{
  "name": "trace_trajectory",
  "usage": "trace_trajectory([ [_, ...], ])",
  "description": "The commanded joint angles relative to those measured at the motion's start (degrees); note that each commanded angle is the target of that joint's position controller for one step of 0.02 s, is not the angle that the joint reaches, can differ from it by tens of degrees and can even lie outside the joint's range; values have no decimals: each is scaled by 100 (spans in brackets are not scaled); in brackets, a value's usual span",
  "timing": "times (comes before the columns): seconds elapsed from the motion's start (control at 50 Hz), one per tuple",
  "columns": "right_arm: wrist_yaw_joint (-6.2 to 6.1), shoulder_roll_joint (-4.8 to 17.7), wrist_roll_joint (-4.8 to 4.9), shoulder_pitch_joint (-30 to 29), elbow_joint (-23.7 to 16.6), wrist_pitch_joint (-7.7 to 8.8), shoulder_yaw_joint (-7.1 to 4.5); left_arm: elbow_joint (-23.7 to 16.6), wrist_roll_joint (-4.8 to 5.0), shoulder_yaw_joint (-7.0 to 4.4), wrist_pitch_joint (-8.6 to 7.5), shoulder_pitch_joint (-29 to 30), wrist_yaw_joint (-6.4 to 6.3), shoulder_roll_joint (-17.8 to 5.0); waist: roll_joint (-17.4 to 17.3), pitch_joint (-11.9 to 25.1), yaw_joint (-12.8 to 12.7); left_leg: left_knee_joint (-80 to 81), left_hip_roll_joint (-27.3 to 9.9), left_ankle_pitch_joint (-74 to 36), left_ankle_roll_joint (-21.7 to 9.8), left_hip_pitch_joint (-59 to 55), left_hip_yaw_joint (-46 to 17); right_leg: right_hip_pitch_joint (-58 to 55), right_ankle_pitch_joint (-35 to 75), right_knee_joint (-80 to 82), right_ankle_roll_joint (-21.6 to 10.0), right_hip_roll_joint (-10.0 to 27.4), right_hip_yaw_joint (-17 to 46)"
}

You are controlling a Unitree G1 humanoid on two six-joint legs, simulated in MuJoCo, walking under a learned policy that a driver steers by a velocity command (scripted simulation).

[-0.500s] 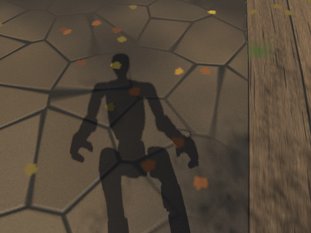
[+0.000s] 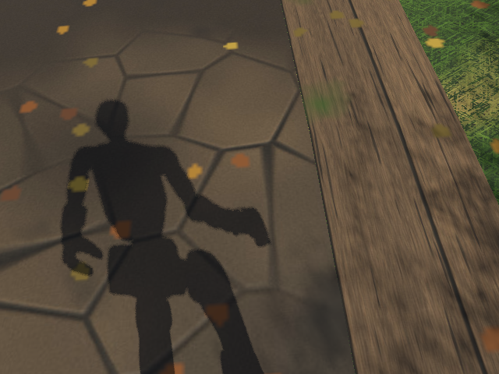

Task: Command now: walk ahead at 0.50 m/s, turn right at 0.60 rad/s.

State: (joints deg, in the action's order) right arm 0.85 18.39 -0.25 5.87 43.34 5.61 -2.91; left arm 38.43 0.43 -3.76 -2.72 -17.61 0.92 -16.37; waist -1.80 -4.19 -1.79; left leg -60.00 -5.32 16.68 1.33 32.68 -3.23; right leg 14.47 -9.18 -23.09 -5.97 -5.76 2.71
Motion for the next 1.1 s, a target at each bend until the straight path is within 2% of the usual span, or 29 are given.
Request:
trace_trajectory([
  [0.02, -26, 410, -72, -36, -332, -50, -109, -438, 12, -270, -132, 224, -140, -997, 367, 485, 201, 855, 15, -822, 244, 264, 11, -244, 1227, 1070, -1062, 1352, 1444],
  [0.1, 31, 229, -14, -849, -556, -21, -20, -254, 46, -293, -81, -104, -207, -1055, 542, 284, -130, 2451, 360, -2135, 300, -246, 51, 78, 480, 989, -709, 1057, 1225],
  [0.16, 84, 358, 54, -1120, -698, 36, -56, -86, 91, -297, -53, -356, -207, -1020, 609, 249, -228, 2910, 457, -2199, 204, -387, -93, -186, 169, 667, -628, 1210, 1592],
  [0.22, 120, 539, 68, -962, -699, 110, -141, -21, 90, -296, 16, -379, -239, -964, 806, 302, -105, 3142, 497, -1520, 10, -573, -168, -662, 285, 130, -536, 1381, 2063],
  [0.26, 79, 682, 47, -212, -509, 165, -254, -39, 71, -248, 67, -263, -236, -819, 921, 583, 290, 3435, 559, -1304, -233, -1597, 34, -620, 787, -515, -338, 1153, 2054],
  [0.28, 42, 913, -51, 548, -417, 201, -341, -116, 25, -132, 58, -232, -212, -515, 665, 1264, 642, 3283, -43, -1236, -556, -2948, -460, -155, 641, -1738, -124, 838, 1731],
  [0.3, 5, 1371, -140, 1346, -311, 148, -466, -207, 125, -38, 26, -848, -221, -213, -671, 2210, 601, 3498, -1362, -188, -1391, -5143, -2621, 1703, -879, -3748, 378, 58, 914],
  [0.32, 66, 1183, 13, 1496, -213, 90, -436, -266, 173, -23, -12, -1058, -232, -463, -1610, 2348, 538, 4173, -1915, 1230, -1648, -5492, -4409, 2818, -2518, -4845, 491, 158, 822],
  [0.34, 40, 726, 73, 1211, -296, 52, -315, -211, 202, -147, 8, -632, -226, -927, -900, 1548, 637, 4351, -1752, 1881, -1429, -4847, -3834, 3186, -2066, -5306, 542, 502, 890],
  [0.36, 6, 562, 40, 912, -347, -3, -260, -291, 148, -176, 40, -142, -227, -1031, -447, 960, 632, 4408, -1539, 1339, -1227, -4061, -2930, 3114, -1641, -5297, 555, 711, 615],
  [0.38, -7, 464, -15, 687, -319, -29, -223, -366, 70, -186, 39, 143, -218, -968, -235, 559, 526, 4539, -1307, 622, -1164, -3343, -2283, 2944, -1316, -5024, 540, 886, 553],
  [0.4, -27, 335, -55, 572, -282, -17, -180, -380, 63, -198, 56, 183, -194, -861, -320, 399, 385, 4663, -1109, 75, -1101, -2927, -1773, 2708, -1103, -4777, 509, 1057, 567],
  [0.44, -41, 272, -23, 526, -198, 32, -176, -367, 128, -155, 119, 88, -151, -598, -507, 335, 276, 4915, -912, -544, -1100, -2581, -1055, 2432, -935, -4480, 508, 1198, 427],
  [0.48, -45, 418, 14, 609, -90, 81, -232, -483, 104, -106, 153, 278, -142, -443, -374, 259, 280, 5082, -966, -1124, -1217, -2572, -621, 2616, -705, -4121, 566, 1268, 363],
  [0.6, -81, 710, 34, 746, 75, 6, -299, -674, 86, -7, 58, 1086, 38, -265, -178, 139, 528, 5165, -787, -2129, -1052, -2866, 682, 2442, 931, -2259, 575, 1191, -62],
  [0.68, -95, 923, 133, 1092, 234, -120, -348, -907, 113, 7, 53, 1671, 188, -256, -161, -47, 672, 5028, -979, -2509, -915, -3412, 1042, 2287, 872, -1447, 398, 1044, -385],
  [0.74, -143, 1179, 214, 1088, 234, -244, -423, -938, 62, -152, 94, 1357, 228, -567, -386, 303, 295, 3996, -1040, -5018, -751, -3830, 1355, 1483, 9, -1252, 61, 568, -787],
  [0.76, -170, 1226, 231, 1043, 211, -296, -435, -797, 62, -276, 114, 743, 215, -778, -385, 649, -86, 3095, -969, -5649, -667, -3719, 1482, 664, -75, -1097, -114, 330, -903],
  [0.78, -201, 1100, 218, 1013, 173, -310, -380, -517, 84, -466, 149, -258, 143, -1086, -217, 1140, -615, 1807, -779, -5317, -476, -3008, 1609, -849, 263, -783, -350, 166, -806],
  [0.8, -184, 544, -60, 1280, 48, -272, -187, -360, 136, -590, 219, -900, 12, -1565, 923, 1648, -611, -79, -406, -1677, -232, -1319, 1580, -2605, 480, -853, -737, 1271, 888],
  [0.82, -103, 180, -50, 1453, -343, -89, -11, -589, 164, -582, 130, -558, 41, -1922, 1901, 2531, -101, -1878, 762, 1795, -3, 754, 589, -3965, -1175, 170, -1945, 2478, 4301],
  [0.84, -26, 797, 165, 732, -389, 98, -147, -619, 107, -428, 38, -626, 88, -1353, 935, 2384, -552, -2066, 443, 1431, -116, 1381, -218, -3803, -1420, 625, -1629, 2422, 4161],
  [0.86, 8, 816, 294, 375, -536, 196, -144, -554, 62, -354, -40, -456, 89, -1158, 774, 1587, -473, -1748, 243, 931, -233, 1547, -143, -3094, -1012, 659, -1404, 2231, 3369],
  [0.88, -30, 706, 194, 391, -471, 225, -117, -558, 62, -304, -83, -100, 88, -1036, 204, 1115, -162, -1210, 4, 516, -214, 1213, -162, -2191, -319, 667, -1221, 1980, 2759],
  [0.9, -58, 737, 53, 444, -412, 199, -149, -602, 40, -252, -93, 227, 65, -872, 224, 899, 49, -740, -142, 301, -147, 829, -177, -1550, 278, 724, -1135, 1777, 2297],
  [0.92, -42, 746, 20, 555, -387, 136, -165, -675, -28, -217, -91, 421, 34, -825, 408, 785, 222, -583, -207, 157, -89, 491, -189, -1080, 643, 846, -1126, 1651, 2089],
  [0.96, -34, 627, -37, 629, -358, 23, -153, -638, -13, -214, -112, 505, -23, -828, 409, 687, 336, -168, -171, 5, 98, 258, -64, -546, 1165, 988, -1176, 1536, 1799],
  [1.04, -35, 316, -74, -140, -571, -47, -38, -436, 24, -265, -94, 237, -156, -1006, 424, 390, 107, 1416, 77, -1308, 342, 120, 56, 31, 1072, 1016, -955, 1149, 1223],
  [1.1, 26, 242, -6, -742, -722, 1, 7, -270, 62, -291, -54, -56, -189, -1068, 518, 311, -161, 2482, 381, -2177, 332, -404, 91, 223, 468, 925, -724, 1034, 1220],
])
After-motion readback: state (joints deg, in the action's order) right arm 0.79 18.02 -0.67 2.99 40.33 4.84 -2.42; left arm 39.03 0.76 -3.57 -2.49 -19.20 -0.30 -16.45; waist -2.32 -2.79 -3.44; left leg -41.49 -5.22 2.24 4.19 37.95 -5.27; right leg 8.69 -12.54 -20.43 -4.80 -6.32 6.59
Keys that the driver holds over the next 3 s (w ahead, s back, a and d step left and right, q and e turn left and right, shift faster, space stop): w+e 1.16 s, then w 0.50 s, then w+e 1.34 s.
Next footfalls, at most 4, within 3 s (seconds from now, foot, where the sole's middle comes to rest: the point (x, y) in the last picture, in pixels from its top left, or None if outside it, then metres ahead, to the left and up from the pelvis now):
0.28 left None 0.36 0.14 -0.78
0.78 right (360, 335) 0.55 -0.21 -0.78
1.26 left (347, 224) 0.90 -0.21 -0.78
1.76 right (469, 222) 0.91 -0.58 -0.78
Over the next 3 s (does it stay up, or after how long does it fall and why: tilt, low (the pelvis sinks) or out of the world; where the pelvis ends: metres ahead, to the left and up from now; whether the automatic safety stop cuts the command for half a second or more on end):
stays up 1.14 -0.98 0.00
